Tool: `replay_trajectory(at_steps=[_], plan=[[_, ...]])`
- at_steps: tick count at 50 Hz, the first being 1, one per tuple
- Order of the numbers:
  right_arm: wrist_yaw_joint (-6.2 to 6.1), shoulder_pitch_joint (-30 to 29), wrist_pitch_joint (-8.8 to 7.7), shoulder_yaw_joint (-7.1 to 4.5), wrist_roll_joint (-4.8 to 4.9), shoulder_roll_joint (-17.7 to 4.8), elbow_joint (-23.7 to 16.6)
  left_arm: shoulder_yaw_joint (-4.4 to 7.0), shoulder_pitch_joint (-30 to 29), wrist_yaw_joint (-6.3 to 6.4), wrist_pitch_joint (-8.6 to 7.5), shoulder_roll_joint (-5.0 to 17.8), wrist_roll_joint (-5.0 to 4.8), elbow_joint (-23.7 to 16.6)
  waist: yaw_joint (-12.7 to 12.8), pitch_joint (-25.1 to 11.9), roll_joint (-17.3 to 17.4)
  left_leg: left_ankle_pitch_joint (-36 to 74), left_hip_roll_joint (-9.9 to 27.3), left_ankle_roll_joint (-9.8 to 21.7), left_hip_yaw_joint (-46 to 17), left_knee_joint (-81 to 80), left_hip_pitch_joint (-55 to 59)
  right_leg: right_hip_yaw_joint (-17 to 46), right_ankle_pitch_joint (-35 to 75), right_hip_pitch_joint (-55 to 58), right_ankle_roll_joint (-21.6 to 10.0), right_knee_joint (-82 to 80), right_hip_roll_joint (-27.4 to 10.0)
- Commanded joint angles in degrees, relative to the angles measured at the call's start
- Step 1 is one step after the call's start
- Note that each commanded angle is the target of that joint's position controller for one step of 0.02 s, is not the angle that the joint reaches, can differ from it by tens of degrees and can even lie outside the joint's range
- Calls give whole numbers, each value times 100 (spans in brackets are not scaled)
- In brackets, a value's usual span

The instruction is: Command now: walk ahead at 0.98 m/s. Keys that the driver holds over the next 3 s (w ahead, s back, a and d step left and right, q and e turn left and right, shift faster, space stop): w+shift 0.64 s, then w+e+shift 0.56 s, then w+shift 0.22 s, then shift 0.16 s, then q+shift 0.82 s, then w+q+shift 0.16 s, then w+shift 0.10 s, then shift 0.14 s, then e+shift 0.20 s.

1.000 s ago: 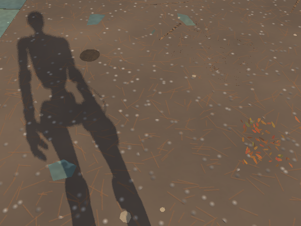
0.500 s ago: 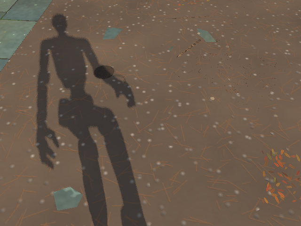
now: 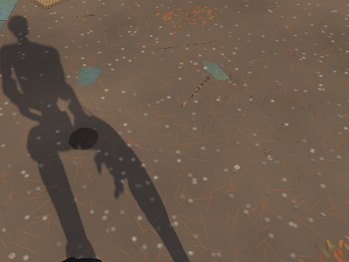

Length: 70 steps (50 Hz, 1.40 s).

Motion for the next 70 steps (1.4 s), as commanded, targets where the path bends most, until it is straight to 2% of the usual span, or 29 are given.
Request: replay_trajectory(at_steps=[1,4,6,7,8,9,10,12,16,23,27,29,30,31,32,33,35,38,42,49,52,53,54,55,56,58,61,65,70], plan=[[-77,-60,-150,-64,32,-795,-308,-52,-734,-7,-56,194,-80,-451,182,923,262,4032,1430,285,-378,-940,-1127,-435,566,1281,-150,-1016,417],[-197,10,-39,-99,-109,-1170,-249,49,-363,109,-62,525,-59,-408,491,234,677,7324,1675,129,-232,383,272,-621,-441,1844,-346,-1318,1062],[-306,-248,139,-181,-264,-1434,-246,240,1476,262,-54,932,-75,109,1375,-755,913,7738,1815,145,-197,2730,272,-378,-1193,3554,-542,-1459,1227],[-306,-522,174,-190,-274,-1380,-325,368,2563,365,-32,1181,10,419,1882,-1203,808,6540,1624,190,-123,4393,-684,-15,-1665,4930,-694,-1478,816],[-191,-360,122,-36,-179,-588,-556,506,3073,444,-12,1648,175,502,1594,-1733,-379,2324,889,189,-140,6700,-2651,1926,-3248,6448,-1007,-1320,-694],[-80,162,0,-1,164,-395,-684,540,2806,317,-11,1587,162,523,1028,-2275,-1467,-852,102,134,-918,8090,-4462,5138,-4171,7303,-1638,-2595,-1572],[-150,-658,-17,-56,103,-799,-850,497,2205,243,-45,1164,67,515,966,-1258,-548,-160,654,309,-1051,7902,-5057,4444,-4167,6564,-1355,-2979,-1208],[-99,-1329,0,-28,-12,-676,-1009,351,1762,203,-152,534,73,618,623,-216,455,359,1048,298,-994,7180,-4748,2986,-2995,4800,-1057,-3284,-834],[136,-1623,290,86,-290,-303,-1273,234,2004,272,-337,415,-109,952,109,485,79,468,1491,-45,-810,6328,-4671,1773,-2415,3383,-764,-3892,-275],[265,-3659,208,251,-128,-414,-2020,231,2744,238,-511,818,-257,1083,583,905,34,3040,1098,3,252,2865,-3660,483,1086,3396,-403,-4699,112],[124,-3385,210,122,-179,-853,-1982,253,2922,370,-375,1212,-97,1169,316,197,-474,2121,423,268,443,2314,-3243,220,4626,5364,-222,-3414,-212],[-39,-1512,232,-81,-157,-1262,-1437,319,2644,491,-193,1448,53,1161,-627,-803,-698,1327,230,448,213,2282,-1478,175,5057,5316,-194,-1093,-345],[-151,-379,268,-217,-217,-1527,-1105,319,2401,511,-149,1378,88,1091,-1149,-1250,-601,785,654,583,-163,2358,-205,117,3902,4432,-195,604,-142],[-231,105,282,-359,-364,-2024,-1006,160,2654,418,-189,566,12,881,-810,-1796,728,-529,2121,826,-2006,2444,1177,121,-452,2660,-178,2983,587],[-104,-162,287,-405,-355,-2011,-1005,115,3327,322,-301,388,-351,762,-216,-2522,1874,-1302,3032,1468,-5273,1108,2084,915,-3336,958,-120,4415,1320],[-32,-868,256,-372,-274,-1524,-1072,154,2566,405,-291,744,-298,650,-137,-1516,794,-1541,2694,1167,-4475,776,1322,1004,-2604,399,-283,4262,710],[8,-1375,128,-225,-298,-833,-1004,129,1889,352,-234,627,-204,555,150,-310,-235,-493,2349,781,-2837,441,-581,929,-1979,711,-268,3495,294],[-24,-1224,-26,-109,-157,-560,-695,72,1951,153,75,287,-12,466,583,219,239,165,1953,298,-1544,-49,-1790,943,-1818,1105,-123,2996,-35],[32,-1046,-165,-97,-85,-643,-593,17,775,50,181,259,-88,-58,493,727,387,2457,1421,-298,124,-359,-2059,367,-657,630,-70,1932,44],[-347,-558,-115,-73,-34,-1204,-578,-24,115,-63,87,516,-71,-326,599,355,628,7390,1573,-746,1139,565,-506,-954,271,1701,-466,-550,1029],[-515,-1263,149,-233,-165,-1656,-884,286,2579,37,168,1211,-53,353,1898,-832,879,8529,1931,-690,931,3754,-796,-628,-730,4165,-858,-558,1412],[-465,-1723,245,-313,-192,-1755,-990,471,3633,149,191,1436,-113,633,2467,-1054,511,6499,1588,-616,945,6221,-1622,7,-1013,5189,-1239,-1076,1095],[-294,-2054,158,-150,-286,-992,-1257,574,3128,256,259,1595,-252,701,1818,-532,-1004,-405,430,-548,655,8345,-3725,939,-582,5829,-1347,-790,610],[-248,-1452,49,0,-122,-625,-1883,642,2605,243,292,2119,-63,468,919,-1297,-1188,-1306,340,-738,-420,9456,-5500,3609,-856,6882,-2517,-1360,-364],[-201,-1693,-103,80,-145,-777,-2072,648,2468,305,312,1850,-3,279,1071,-1395,-460,-980,533,-624,-1056,9026,-6129,5071,-2938,6855,-2660,-2806,-860],[-141,-2080,-126,41,-273,-1002,-2046,494,2054,365,259,1163,-33,356,484,39,834,-377,1044,-582,-1036,7602,-5617,4248,-3036,4721,-1905,-3430,-456],[-92,-2035,278,129,-486,-862,-2103,397,1784,396,-17,1075,-134,231,19,457,881,-388,1449,-894,-873,6309,-4546,3075,-2108,2758,-1643,-3530,217],[42,-3149,297,289,-308,-583,-2545,426,2172,315,-211,1123,-198,297,513,569,335,1795,1431,-792,-338,3782,-3674,1945,-387,2322,-1162,-3740,833],[28,-3859,254,229,-188,-767,-2765,451,2762,278,-234,1262,-180,460,1084,344,-85,2625,960,-315,-79,2237,-3652,1825,1621,4346,-751,-3494,418]])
